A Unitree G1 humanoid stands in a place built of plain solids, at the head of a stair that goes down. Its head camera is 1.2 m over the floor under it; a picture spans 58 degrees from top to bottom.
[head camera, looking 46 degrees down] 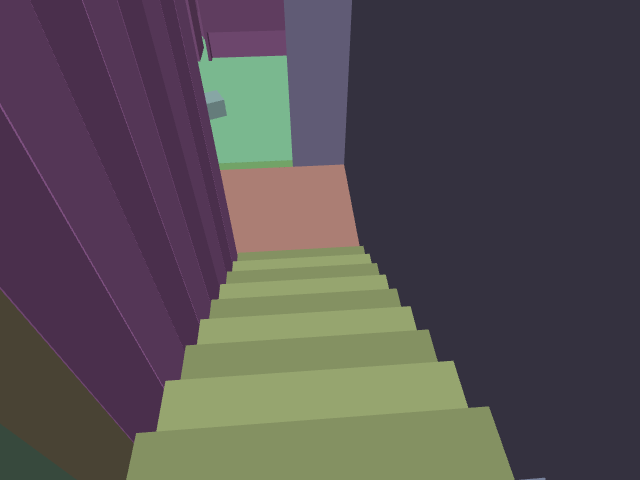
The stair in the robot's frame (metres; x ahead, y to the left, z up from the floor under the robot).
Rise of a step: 0.18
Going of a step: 0.26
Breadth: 1.12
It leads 4 degrees to the left of straight ahead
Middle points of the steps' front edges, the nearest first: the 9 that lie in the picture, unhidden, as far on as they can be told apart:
0.55 0.01 -0.18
0.80 0.03 -0.36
1.06 0.05 -0.54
1.32 0.07 -0.72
1.58 0.09 -0.90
1.84 0.11 -1.09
2.10 0.13 -1.27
2.36 0.15 -1.45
2.62 0.17 -1.63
